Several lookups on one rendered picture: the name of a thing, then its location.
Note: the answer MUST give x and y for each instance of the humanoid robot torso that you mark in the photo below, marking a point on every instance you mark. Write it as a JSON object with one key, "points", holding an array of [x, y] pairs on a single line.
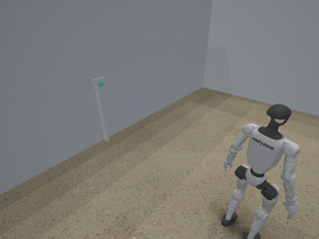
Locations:
{"points": [[263, 153]]}

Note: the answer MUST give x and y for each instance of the left robot forearm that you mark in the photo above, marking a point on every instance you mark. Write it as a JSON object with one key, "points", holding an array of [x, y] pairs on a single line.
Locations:
{"points": [[232, 154]]}

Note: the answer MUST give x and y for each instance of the panel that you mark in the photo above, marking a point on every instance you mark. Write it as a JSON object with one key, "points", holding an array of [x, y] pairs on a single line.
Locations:
{"points": [[101, 105]]}

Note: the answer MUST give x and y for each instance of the robot right shin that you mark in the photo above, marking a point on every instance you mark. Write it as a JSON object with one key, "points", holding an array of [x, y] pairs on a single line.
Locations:
{"points": [[257, 225]]}

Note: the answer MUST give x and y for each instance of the right robot hand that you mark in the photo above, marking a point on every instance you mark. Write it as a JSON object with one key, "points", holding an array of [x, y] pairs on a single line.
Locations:
{"points": [[292, 209]]}

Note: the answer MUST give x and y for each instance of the robot right upper arm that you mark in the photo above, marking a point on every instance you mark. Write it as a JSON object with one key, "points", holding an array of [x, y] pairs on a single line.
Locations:
{"points": [[292, 151]]}

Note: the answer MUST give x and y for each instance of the left robot hand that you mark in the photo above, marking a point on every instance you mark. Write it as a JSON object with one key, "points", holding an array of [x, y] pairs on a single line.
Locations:
{"points": [[226, 163]]}

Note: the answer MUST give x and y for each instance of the robot left upper arm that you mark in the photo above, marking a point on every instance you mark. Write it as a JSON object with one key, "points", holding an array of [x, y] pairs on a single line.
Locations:
{"points": [[244, 135]]}

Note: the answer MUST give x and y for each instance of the right robot forearm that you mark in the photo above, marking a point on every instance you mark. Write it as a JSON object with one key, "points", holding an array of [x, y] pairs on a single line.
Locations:
{"points": [[290, 190]]}

